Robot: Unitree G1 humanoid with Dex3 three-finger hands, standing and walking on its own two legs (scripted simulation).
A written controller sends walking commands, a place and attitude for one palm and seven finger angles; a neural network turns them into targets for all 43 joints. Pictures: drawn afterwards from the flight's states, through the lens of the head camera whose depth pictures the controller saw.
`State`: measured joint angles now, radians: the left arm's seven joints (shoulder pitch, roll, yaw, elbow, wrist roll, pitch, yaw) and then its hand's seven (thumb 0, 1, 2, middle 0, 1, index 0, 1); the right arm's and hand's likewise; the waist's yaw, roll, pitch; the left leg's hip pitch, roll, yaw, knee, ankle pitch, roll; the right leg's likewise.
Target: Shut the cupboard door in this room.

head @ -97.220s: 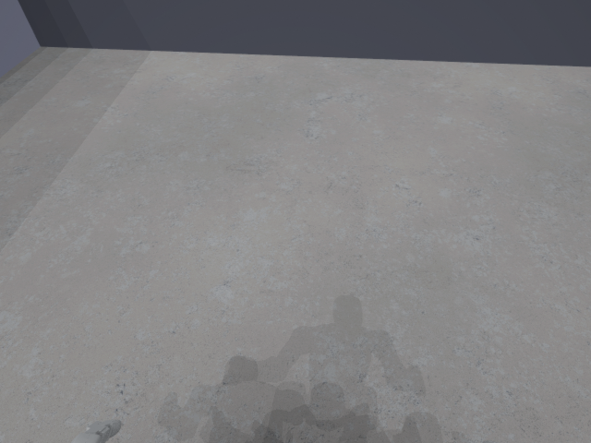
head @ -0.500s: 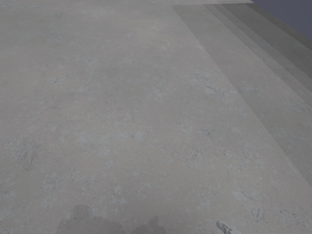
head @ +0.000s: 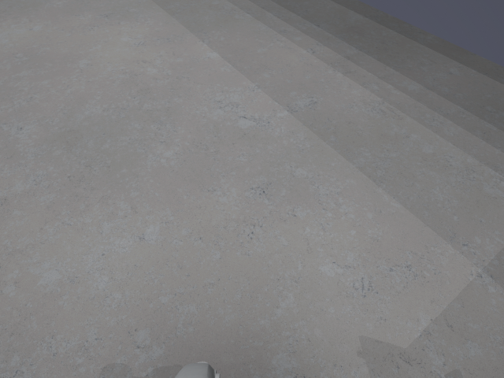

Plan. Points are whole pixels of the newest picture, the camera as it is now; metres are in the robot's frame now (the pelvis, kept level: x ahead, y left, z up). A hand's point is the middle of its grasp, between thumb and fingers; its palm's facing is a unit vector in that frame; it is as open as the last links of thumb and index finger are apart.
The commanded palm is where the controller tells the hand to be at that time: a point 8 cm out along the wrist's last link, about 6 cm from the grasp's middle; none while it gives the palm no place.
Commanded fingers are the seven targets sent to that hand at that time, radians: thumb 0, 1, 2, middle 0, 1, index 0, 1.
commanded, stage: turn to face it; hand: left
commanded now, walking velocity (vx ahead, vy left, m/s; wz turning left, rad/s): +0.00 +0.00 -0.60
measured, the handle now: out of the picture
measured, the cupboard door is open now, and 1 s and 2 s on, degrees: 60 60 60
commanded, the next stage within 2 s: none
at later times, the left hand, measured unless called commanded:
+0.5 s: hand (157, 352) +0.18 +0.19 -0.16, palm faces -0.29 -0.93 -0.23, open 7.4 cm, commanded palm none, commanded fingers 0.00 0.90 0.90 -0.20 -0.30 -0.20 -0.30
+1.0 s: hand (179, 340) +0.21 +0.16 -0.19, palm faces -0.49 -0.85 -0.18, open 7.4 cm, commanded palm none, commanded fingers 0.00 0.90 0.90 -0.20 -0.30 -0.20 -0.30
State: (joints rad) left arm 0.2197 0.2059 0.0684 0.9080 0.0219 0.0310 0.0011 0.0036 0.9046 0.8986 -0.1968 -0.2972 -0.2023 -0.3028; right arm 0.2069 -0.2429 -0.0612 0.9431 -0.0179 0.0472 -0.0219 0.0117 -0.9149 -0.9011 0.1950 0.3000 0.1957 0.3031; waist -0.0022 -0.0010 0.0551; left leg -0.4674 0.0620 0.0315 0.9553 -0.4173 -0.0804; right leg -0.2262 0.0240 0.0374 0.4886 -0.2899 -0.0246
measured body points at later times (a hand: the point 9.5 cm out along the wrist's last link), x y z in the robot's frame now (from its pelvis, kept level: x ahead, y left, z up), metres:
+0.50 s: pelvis +0.01 +0.02 +0.00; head +0.06 +0.00 +0.44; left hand +0.19 +0.24 -0.14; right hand -0.02 -0.24 -0.15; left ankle +0.04 +0.14 -0.74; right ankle -0.03 -0.10 -0.72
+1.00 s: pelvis +0.05 +0.02 -0.01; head +0.10 +0.02 +0.44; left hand +0.23 +0.20 -0.17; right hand +0.01 -0.26 -0.12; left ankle +0.11 +0.11 -0.74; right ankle -0.04 -0.08 -0.71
